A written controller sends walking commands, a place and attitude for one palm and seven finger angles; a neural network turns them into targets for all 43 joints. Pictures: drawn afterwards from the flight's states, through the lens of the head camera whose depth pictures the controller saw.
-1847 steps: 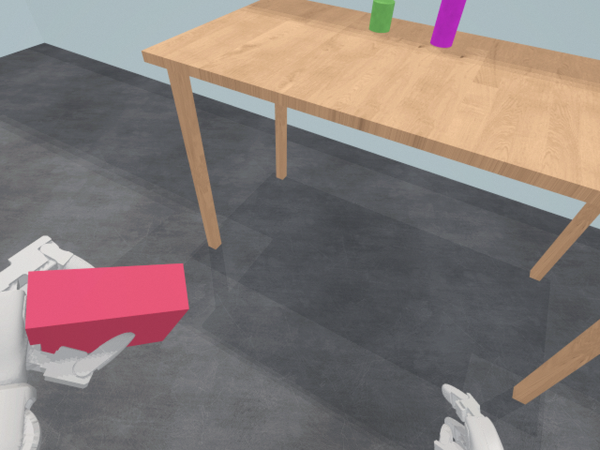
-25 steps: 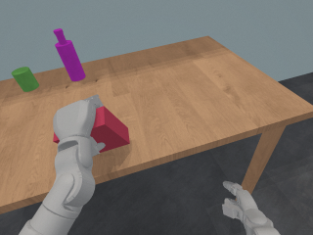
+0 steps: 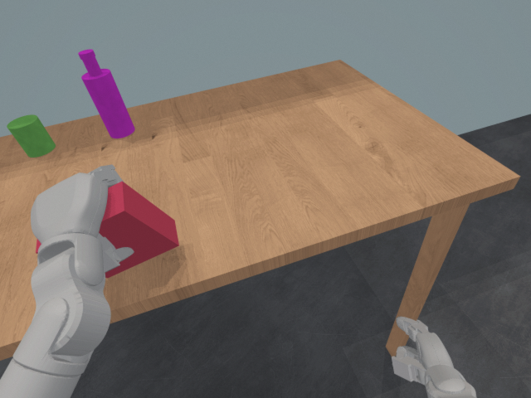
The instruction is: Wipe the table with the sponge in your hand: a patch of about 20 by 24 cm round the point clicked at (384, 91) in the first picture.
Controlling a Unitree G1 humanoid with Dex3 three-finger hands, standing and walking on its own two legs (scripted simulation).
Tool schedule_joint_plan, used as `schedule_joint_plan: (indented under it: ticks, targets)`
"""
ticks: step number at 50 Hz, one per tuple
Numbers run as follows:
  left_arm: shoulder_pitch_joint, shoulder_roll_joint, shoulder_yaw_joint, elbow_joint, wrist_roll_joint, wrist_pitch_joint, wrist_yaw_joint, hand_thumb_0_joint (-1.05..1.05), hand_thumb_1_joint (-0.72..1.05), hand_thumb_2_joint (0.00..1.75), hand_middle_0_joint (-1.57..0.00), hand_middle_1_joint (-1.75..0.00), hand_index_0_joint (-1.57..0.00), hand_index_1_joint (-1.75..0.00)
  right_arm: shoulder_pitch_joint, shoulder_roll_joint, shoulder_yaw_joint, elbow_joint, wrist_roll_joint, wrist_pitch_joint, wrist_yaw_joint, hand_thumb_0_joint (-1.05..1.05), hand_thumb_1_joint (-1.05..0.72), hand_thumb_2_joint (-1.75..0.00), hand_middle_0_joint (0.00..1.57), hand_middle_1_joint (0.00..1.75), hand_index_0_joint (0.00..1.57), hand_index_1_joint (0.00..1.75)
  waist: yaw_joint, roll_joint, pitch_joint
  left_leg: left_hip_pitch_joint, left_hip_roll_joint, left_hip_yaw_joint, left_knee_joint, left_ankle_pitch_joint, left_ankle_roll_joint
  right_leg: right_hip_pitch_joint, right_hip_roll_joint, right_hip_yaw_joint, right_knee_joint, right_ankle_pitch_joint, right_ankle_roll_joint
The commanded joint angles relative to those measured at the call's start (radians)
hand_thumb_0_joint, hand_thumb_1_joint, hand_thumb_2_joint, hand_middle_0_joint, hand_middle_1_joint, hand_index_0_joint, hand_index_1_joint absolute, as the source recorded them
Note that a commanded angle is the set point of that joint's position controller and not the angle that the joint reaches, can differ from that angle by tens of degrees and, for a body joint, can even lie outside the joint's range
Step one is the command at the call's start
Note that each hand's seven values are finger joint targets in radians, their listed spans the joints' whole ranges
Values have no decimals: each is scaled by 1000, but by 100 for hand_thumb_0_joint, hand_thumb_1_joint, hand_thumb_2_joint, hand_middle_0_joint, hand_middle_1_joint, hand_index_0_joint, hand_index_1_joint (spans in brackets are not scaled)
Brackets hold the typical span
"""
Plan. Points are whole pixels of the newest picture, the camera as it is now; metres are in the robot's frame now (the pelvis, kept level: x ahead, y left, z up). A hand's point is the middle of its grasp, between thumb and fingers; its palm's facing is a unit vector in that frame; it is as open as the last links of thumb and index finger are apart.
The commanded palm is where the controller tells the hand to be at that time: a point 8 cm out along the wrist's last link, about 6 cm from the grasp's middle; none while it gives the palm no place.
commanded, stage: slide back across to the middle lane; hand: left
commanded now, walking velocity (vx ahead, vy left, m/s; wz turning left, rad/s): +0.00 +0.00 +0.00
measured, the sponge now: (124, 239) +0.28 +0.25 +0.13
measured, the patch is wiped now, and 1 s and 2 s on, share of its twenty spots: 0.95 0.95 0.95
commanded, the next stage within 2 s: wipe forward along the middle lane in 0.12 s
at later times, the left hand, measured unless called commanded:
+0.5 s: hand (87, 225) +0.28 +0.29 +0.17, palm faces +0.10 -0.03 -0.99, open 9.3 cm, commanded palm +0.24 +0.29 +0.22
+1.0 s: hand (88, 210) +0.31 +0.32 +0.16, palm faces +0.03 -0.02 -1.00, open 9.4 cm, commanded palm +0.29 +0.32 +0.20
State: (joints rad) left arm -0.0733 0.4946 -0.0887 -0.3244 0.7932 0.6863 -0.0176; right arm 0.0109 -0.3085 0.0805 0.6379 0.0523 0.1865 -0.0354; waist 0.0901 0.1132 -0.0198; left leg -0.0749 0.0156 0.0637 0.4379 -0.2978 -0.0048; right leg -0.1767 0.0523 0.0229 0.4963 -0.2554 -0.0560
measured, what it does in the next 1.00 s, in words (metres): stands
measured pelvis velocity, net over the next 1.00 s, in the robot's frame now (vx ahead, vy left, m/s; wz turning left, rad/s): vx -0.01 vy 0.01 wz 0.06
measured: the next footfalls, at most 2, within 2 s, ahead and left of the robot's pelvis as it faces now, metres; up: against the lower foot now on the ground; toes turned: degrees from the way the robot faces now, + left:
none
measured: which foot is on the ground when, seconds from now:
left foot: down 0.00-1.00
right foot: down 0.00-1.00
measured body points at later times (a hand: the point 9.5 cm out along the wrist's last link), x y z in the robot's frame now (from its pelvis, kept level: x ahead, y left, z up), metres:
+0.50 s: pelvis -0.02 +0.01 +0.00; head -0.03 -0.04 +0.45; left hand +0.27 +0.29 +0.22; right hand +0.24 -0.17 -0.08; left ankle -0.04 +0.12 -0.74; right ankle +0.01 -0.08 -0.74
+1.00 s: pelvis -0.01 +0.01 +0.00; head -0.02 -0.04 +0.45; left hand +0.31 +0.31 +0.22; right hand +0.21 -0.21 -0.10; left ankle -0.04 +0.12 -0.74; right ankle +0.01 -0.08 -0.74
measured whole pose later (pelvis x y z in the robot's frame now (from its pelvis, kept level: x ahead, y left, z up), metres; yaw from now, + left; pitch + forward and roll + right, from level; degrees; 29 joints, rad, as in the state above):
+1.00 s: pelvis -0.01 +0.01 +0.00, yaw +3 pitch -2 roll +1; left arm -0.44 0.56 -0.11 0.27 0.91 0.40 -0.15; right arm 0.08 -0.31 0.07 0.70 0.05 0.09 -0.09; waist 0.08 0.09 0.00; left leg -0.13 -0.01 0.01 0.40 -0.24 0.01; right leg -0.20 0.02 -0.03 0.43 -0.21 -0.04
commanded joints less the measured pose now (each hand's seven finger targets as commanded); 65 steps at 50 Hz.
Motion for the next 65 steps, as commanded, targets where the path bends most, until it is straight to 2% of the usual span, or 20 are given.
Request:
schedule_joint_plan:
  ticks: [1, 8, 11, 13, 16, 18, 20, 23, 25, 28, 30, 32, 41, 43, 45, 48, 55, 58, 60, 65]
  targets:
    - [-229, 240, 137, -80, 46, -16, -3, 0, 10, 130, -120, -160, -120, -160, -268, -68, -33, -182, 2, -82, -17, 0, -90, -90, 20, 30, 20, 30, 39, -105, -137, -92, -63, -46, -40, 262, 43, 153, -19, 105, -97, 183, -2]
    - [-315, 302, 157, -46, 85, -60, -40, 0, 10, 130, -120, -160, -120, -160, -270, -73, -29, -177, -3, -119, -34, 0, -90, -90, 20, 30, 20, 30, 42, -89, -162, -70, -63, -53, -54, 240, 41, 140, -16, 100, -113, 124, -7]
    - [-293, 236, 98, -12, 88, -75, -61, 0, 10, 130, -120, -160, -120, -160, -259, -66, -27, -171, -2, -118, -33, 0, -90, -90, 20, 30, 20, 30, 39, -98, -152, -82, -64, -53, -67, 258, 41, 155, -20, 63, -102, 162, -3]
    - [-361, 289, 132, -22, 104, -85, -64, 0, 10, 130, -120, -160, -120, -160, -271, -69, -23, -174, -3, -126, -35, 0, -90, -90, 20, 30, 20, 30, 36, -93, -168, -66, -60, -56, -67, 239, 40, 142, -14, 82, -116, 131, -8]
    - [-434, 240, 60, 127, 128, -88, -74, 0, 10, 130, -120, -160, -120, -160, -239, -71, -21, -141, -3, -123, -43, 0, -90, -90, 20, 30, 20, 30, 17, -103, -107, -94, -58, -50, -87, 201, 35, 108, -20, 42, -132, 82, -5]
    - [-490, 302, 98, 120, 154, -99, -76, 0, 10, 130, -120, -160, -120, -160, -250, -73, -19, -153, -3, -133, -44, 0, -90, -90, 20, 30, 20, 30, 30, -84, -168, -80, -60, -54, -89, 188, 36, 127, -16, 67, -133, 59, -12]
    - [-499, 253, 52, 217, 160, -101, -89, 0, 10, 130, -120, -160, -120, -160, -232, -67, -18, -135, -5, -133, -44, 0, -90, -90, 20, 30, 20, 30, 19, -110, -144, -103, -62, -49, -88, 211, 37, 135, -23, 40, -124, 95, -9]
    - [-527, 302, 80, 221, 176, -114, -112, 0, 10, 130, -120, -160, -120, -160, -235, -77, -22, -143, -4, -132, -42, 0, -90, -90, 20, 30, 20, 30, 28, -107, -190, -93, -59, -56, -93, 214, 36, 153, -19, 50, -119, 104, -13]
    - [-513, 240, 39, 248, 154, -138, -124, 0, 10, 130, -120, -160, -120, -160, -215, -68, -23, -141, -4, -138, -39, 0, -90, -90, 20, 30, 20, 30, 20, -112, -175, -103, -61, -51, -88, 246, 39, 163, -25, 19, -108, 154, -9]
    - [-490, 317, 115, 209, 149, -185, -122, 0, 10, 130, -120, -160, -120, -160, -208, -79, -29, -154, -10, -142, -41, 0, -90, -90, 20, 30, 20, 30, 34, -115, -204, -90, -59, -57, -86, 232, 39, 173, -22, 40, -112, 142, -9]
    - [-493, 253, 72, 286, 142, -205, -115, 0, 10, 130, -120, -160, -120, -160, -184, -74, -30, -137, -7, -145, -42, 0, -90, -90, 20, 30, 20, 30, 14, -135, -139, -108, -58, -53, -89, 230, 39, 141, -25, 18, -120, 137, -7]
    - [-510, 277, 89, 268, 132, -222, -104, 0, 10, 130, -120, -160, -120, -160, -181, -83, -39, -136, -7, -143, -46, 0, -90, -90, 20, 30, 20, 30, 23, -112, -158, -98, -62, -48, -93, 226, 37, 151, -28, 15, -124, 142, -5]
    - [-587, 263, 57, 449, 145, -244, -86, 0, 10, 130, -120, -160, -120, -160, -137, -99, -50, -102, -3, -151, -56, 0, -90, -90, 20, 30, 20, 30, -1, -152, -143, -121, -65, -42, -92, 207, 37, 144, -34, 8, -139, 134, -1]
    - [-628, 332, 105, 470, 162, -256, -86, 0, 10, 130, -120, -160, -120, -160, -132, -108, -50, -101, -3, -151, -59, 0, -90, -90, 20, 30, 20, 30, -2, -157, -160, -115, -63, -43, -88, 187, 36, 137, -30, 27, -147, 102, -1]
    - [-614, 286, 70, 517, 156, -268, -92, 0, 10, 130, -120, -160, -120, -160, -114, -101, -54, -97, -3, -151, -61, 0, -90, -90, 20, 30, 20, 30, -7, -155, -161, -130, -65, -39, -82, 209, 38, 151, -36, 12, -135, 139, 1]
    - [-617, 333, 104, 538, 158, -291, -99, 0, 10, 130, -120, -160, -120, -160, -107, -113, -55, -100, -4, -146, -63, 0, -90, -90, 20, 30, 20, 30, -7, -149, -160, -129, -64, -40, -79, 186, 37, 139, -35, 25, -142, 120, 2]
    - [-716, 275, 27, 703, 181, -327, -102, 0, 10, 130, -120, -160, -120, -160, -52, -114, -61, -78, 2, -137, -74, 0, -90, -90, 20, 30, 20, 30, -41, -159, -121, -168, -64, -34, -80, 165, 36, 97, -37, 2, -146, 107, 5]
    - [-738, 337, 77, 695, 189, -356, -99, 0, 10, 130, -120, -160, -120, -160, -39, -125, -68, -79, -1, -135, -74, 0, -90, -90, 20, 30, 20, 30, -31, -146, -165, -160, -64, -39, -74, 166, 35, 109, -35, 13, -142, 114, 1]
    - [-730, 272, 27, 736, 185, -365, -95, 0, 10, 130, -120, -160, -120, -160, -23, -117, -72, -79, 1, -133, -75, 0, -90, -90, 20, 30, 20, 30, -40, -154, -153, -172, -65, -35, -69, 172, 38, 104, -37, 1, -136, 127, 3]
    - [-799, 276, 17, 829, 189, -387, -86, 0, 10, 130, -120, -160, -120, -160, 11, -125, -74, -58, 4, -131, -81, 0, -90, -90, 20, 30, 20, 30, -61, -181, -118, -195, -62, -36, -75, 140, 37, 64, -34, -4, -147, 97, 6]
